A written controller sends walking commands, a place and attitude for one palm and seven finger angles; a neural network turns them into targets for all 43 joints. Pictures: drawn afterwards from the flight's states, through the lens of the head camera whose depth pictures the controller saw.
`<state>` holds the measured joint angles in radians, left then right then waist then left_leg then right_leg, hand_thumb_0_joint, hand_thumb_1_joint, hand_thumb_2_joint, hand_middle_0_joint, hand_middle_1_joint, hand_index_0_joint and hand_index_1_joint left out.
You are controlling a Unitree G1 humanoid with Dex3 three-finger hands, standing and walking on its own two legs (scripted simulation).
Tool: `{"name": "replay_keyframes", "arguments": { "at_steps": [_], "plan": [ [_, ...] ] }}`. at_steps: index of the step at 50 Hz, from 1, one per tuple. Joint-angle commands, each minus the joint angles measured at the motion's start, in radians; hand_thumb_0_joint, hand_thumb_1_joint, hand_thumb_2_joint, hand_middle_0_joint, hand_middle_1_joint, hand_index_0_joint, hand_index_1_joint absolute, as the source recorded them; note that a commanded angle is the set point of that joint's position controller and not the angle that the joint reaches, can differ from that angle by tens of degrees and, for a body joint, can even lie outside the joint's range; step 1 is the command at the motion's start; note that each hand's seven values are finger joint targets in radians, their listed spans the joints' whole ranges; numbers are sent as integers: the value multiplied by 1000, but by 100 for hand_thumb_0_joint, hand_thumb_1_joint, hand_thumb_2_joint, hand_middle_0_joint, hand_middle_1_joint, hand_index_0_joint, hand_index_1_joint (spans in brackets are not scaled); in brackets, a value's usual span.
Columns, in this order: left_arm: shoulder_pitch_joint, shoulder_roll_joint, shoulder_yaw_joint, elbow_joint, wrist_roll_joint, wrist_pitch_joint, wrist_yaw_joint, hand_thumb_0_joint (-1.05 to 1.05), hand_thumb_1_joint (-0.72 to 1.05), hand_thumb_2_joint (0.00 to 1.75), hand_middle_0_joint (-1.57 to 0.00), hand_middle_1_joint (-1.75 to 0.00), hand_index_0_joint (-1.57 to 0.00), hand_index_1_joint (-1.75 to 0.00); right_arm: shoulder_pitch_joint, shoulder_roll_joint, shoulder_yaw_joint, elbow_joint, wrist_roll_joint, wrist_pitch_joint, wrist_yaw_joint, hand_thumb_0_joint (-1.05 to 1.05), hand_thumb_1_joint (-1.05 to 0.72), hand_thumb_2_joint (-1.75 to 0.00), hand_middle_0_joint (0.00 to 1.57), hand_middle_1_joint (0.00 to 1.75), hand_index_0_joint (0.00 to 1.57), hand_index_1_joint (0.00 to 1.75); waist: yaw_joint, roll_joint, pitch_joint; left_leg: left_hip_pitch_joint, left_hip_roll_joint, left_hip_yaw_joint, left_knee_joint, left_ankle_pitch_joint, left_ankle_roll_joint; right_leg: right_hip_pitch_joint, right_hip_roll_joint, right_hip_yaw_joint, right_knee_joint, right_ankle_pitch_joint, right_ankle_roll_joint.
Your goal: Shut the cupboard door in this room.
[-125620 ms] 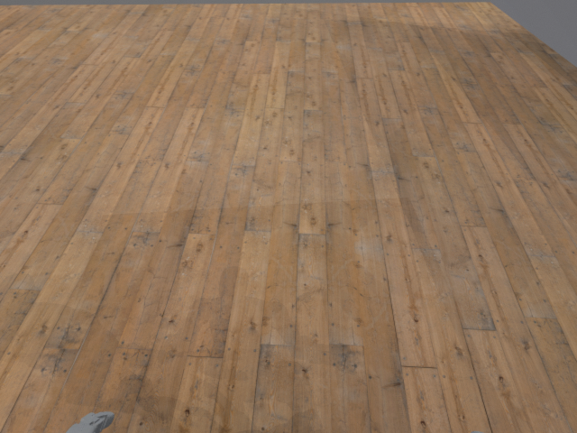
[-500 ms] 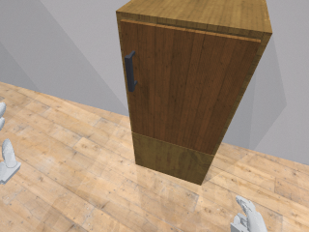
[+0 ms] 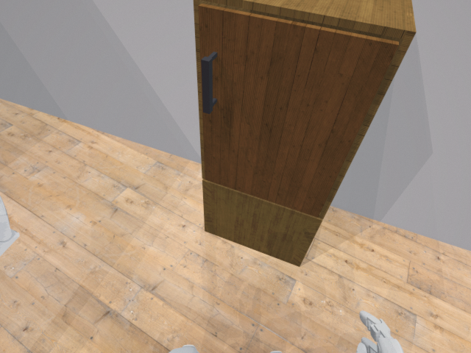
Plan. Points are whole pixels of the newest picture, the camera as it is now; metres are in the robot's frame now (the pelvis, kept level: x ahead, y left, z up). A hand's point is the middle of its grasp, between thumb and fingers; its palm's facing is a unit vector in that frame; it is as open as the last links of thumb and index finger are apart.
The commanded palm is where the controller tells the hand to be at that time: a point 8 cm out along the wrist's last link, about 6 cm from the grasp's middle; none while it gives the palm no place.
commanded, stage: step back with the hand held close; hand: left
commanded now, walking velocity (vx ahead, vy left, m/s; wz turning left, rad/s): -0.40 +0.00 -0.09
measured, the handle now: (210, 83) +0.73 +0.08 +0.09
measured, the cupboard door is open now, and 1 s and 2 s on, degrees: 0 0 0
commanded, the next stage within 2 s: stop stepping back and stand still in 0.38 s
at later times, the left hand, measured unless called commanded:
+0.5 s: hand out of the picture +0.06 +0.30 +0.20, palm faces +0.55 -0.73 -0.41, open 7.4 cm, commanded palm +0.01 +0.31 +0.20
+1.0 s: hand out of the picture -0.03 +0.29 +0.21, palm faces +0.36 -0.81 -0.47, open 7.4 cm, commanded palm -0.07 +0.33 +0.20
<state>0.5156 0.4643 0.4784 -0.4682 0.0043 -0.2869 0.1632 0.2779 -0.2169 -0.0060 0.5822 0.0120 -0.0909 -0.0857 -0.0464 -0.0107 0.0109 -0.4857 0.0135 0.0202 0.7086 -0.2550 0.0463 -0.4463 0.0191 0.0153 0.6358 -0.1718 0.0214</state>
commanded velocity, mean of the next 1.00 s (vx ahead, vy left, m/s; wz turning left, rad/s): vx -0.04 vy -0.03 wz -0.07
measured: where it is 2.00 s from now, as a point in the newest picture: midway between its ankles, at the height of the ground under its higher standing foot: outside the picture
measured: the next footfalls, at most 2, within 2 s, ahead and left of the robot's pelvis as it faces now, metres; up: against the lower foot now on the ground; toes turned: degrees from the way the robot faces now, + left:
right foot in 0.48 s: -0.13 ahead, -0.14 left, +0.00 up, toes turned +2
left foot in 0.66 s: -0.05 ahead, +0.13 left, +0.00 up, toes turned +2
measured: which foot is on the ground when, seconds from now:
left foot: down 0.00-0.48, up 0.50-0.64, down 0.66-0.90, up 0.92-1.00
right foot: down 0.00-0.24, up 0.26-0.46, down 0.48-0.66, up 0.68-0.90, down 0.92-1.00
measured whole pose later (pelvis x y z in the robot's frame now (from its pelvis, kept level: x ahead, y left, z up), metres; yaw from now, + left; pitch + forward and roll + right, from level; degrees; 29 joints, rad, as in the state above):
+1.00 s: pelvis -0.24 +0.05 +0.02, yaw -6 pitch -2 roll -1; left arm 0.57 0.48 0.43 -0.51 -0.04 -0.19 0.16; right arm 0.29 -0.21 0.00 0.67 -0.01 -0.05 -0.07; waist 0.00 -0.02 -0.06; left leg -0.57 0.05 0.04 0.96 -0.36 -0.02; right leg -0.21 0.06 -0.09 0.50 -0.26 -0.10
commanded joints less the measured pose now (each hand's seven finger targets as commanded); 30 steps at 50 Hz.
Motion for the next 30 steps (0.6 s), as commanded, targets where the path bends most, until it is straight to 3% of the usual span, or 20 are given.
{"name": "replay_keyframes", "arguments": {
  "at_steps": [1, 4, 6, 8, 10, 11, 12, 13, 15, 17, 19, 21, 22, 23, 24, 25, 26, 27, 28, 30],
  "plan": [
    [-17, 141, 133, -192, -10, -51, 19, 0, 90, 90, -20, -30, -20, -30, -116, -147, -65, -163, 1, -61, 0, 0, -90, -90, 20, 30, 20, 30, 38, 69, -73, -410, 100, -110, -248, -490, 45, 384, -45, 178, 27, 8, -36],
    [-79, 162, 123, -229, -21, -40, 25, 0, 90, 90, -20, -30, -20, -30, -104, -132, -63, -134, -15, -50, 12, 0, -90, -90, 20, 30, 20, 30, 32, -75, -61, -165, 22, -53, -38, -373, -10, 71, -183, 350, -234, -246, -102],
    [-123, 155, 80, -244, -27, -31, 33, 0, 90, 90, -20, -30, -20, -30, -99, -101, -51, -112, -13, -35, 22, 0, -90, -90, 20, 30, 20, 30, 16, -171, -85, 67, -12, -18, 73, -248, -34, -130, -243, 327, -354, -383, -117],
    [-130, 168, 83, -248, -28, -28, 42, 0, 90, 90, -20, -30, -20, -30, -93, -100, -53, -103, -9, -18, 21, 0, -90, -90, 20, 30, 20, 30, 6, -161, -115, 181, -16, -19, 88, -222, -31, -214, -235, 254, -373, -446, -102],
    [-107, 166, 87, -276, -31, -37, 44, 0, 90, 90, -20, -30, -20, -30, -79, -116, -56, -104, -12, -11, 12, 0, -90, -90, 20, 30, 20, 30, -5, -8, -108, 212, 48, -115, -58, -292, 3, -273, -162, 162, -255, -459, -68],
    [-90, 160, 96, -291, -35, -43, 43, 0, 90, 90, -20, -30, -20, -30, -85, -127, -53, -116, -13, -14, 5, 0, -90, -90, 20, 30, 20, 30, -3, 117, -107, 94, 126, -209, -225, -407, 35, -193, -81, 93, -81, -441, -39],
    [-89, 154, 120, -314, -36, -47, 43, 0, 90, 90, -20, -30, -20, -30, -117, -144, -58, -129, -14, -26, -4, 0, -90, -90, 20, 30, 20, 30, 7, 319, -124, -163, 279, -368, -481, -586, 91, 49, 41, -6, 274, -307, -1],
    [-109, 183, 156, -345, -41, -44, 40, 0, 90, 90, -20, -30, -20, -30, -151, -121, -70, -130, -23, -43, -9, 0, -90, -90, 20, 30, 20, 30, 35, 384, -171, -263, 372, -421, -565, -497, 119, 177, 91, -10, 566, -302, 9],
    [-142, 212, 174, -381, -66, -56, 39, 0, 90, 90, -20, -30, -20, -30, -176, -103, -95, -101, -13, -86, 5, 0, -90, -90, 20, 30, 20, 30, 47, 217, -221, -30, 343, -269, -445, -220, 93, 70, 71, 33, 615, -369, 3],
    [-16, 151, 147, -244, -85, -35, 39, 0, 90, 90, -20, -30, -20, -30, -185, -107, -99, -94, 5, -106, 28, 0, -90, -90, 20, 30, 20, 30, 56, 300, -191, -24, 324, -121, -443, -291, 41, 114, 48, -43, 488, -381, -10],
    [-4, 136, 129, -189, -92, -21, 26, 0, 90, 90, -20, -30, -20, -30, -192, -107, -86, -100, 9, -98, 32, 0, -90, -90, 20, 30, 20, 30, 50, 340, -123, -94, 327, -68, -499, -379, -5, 200, 41, -94, 293, -399, -24],
    [-48, 143, 109, -209, -100, -29, 3, 0, 90, 90, -20, -30, -20, -30, -182, -101, -63, -93, -2, -93, 30, 0, -90, -90, 20, 30, 20, 30, 51, 261, -98, -51, 306, -28, -472, -387, -72, 219, 36, -104, 28, -431, -51],
    [-60, 150, 107, -216, -93, -39, -6, 0, 90, 90, -20, -30, -20, -30, -166, -93, -64, -83, -8, -88, 34, 0, -90, -90, 20, 30, 20, 30, 50, 154, -99, 41, 244, 37, -320, -333, -107, 132, -30, 1, -149, -448, -85],
    [-90, 175, 110, -242, -78, -52, -4, 0, 90, 90, -20, -30, -20, -30, -162, -74, -63, -76, -9, -85, 37, 0, -90, -90, 20, 30, 20, 30, 60, -79, -78, 136, 126, 96, 10, -216, -142, -62, -186, 312, -371, -488, -159],
    [-163, 230, 129, -291, -52, -65, 18, 0, 90, 90, -20, -30, -20, -30, -149, -60, -51, -52, -22, -87, 42, 0, -90, -90, 20, 30, 20, 30, 60, -197, -90, 166, 46, 67, 282, -172, -144, -204, -404, 574, -494, -240, -241],
    [-229, 209, 75, -274, -38, -39, 21, 0, 90, 90, -20, -30, -20, -30, -155, -60, -35, -53, -29, -80, 44, 0, -90, -90, 20, 30, 20, 30, 74, -238, -95, 54, 29, 22, 396, -197, -123, -113, -383, 471, -429, -74, -243],
    [-253, 182, 38, -263, -41, -10, 17, 0, 90, 90, -20, -30, -20, -30, -153, -61, -32, -77, -6, -78, 30, 0, -90, -90, 20, 30, 20, 30, 59, -272, -80, -23, 30, -29, 398, -190, -102, -4, -331, 409, -338, 121, -215],
    [-252, 176, 48, -244, -43, 9, 20, 0, 90, 90, -20, -30, -20, -30, -145, -67, -30, -86, -3, -73, 18, 0, -90, -90, 20, 30, 20, 30, 48, -260, -71, 8, 48, -35, 329, -173, -92, 32, -298, 315, -266, 219, -193],
    [-264, 156, 35, -218, -40, 23, 22, 0, 90, 90, -20, -30, -20, -30, -148, -77, -28, -83, -3, -66, 5, 0, -90, -90, 20, 30, 20, 30, 34, -219, -56, 82, 60, -45, 211, -144, -79, 12, -272, 241, -227, 206, -167],
    [-294, 132, 23, -202, -39, 34, 19, 0, 90, 90, -20, -30, -20, -30, -121, -95, -28, -71, -3, -64, -12, 0, -90, -90, 20, 30, 20, 30, 10, 37, -70, 260, 11, 9, -134, 6, -74, -2, -165, 118, -139, 16, -91]
  ]
}}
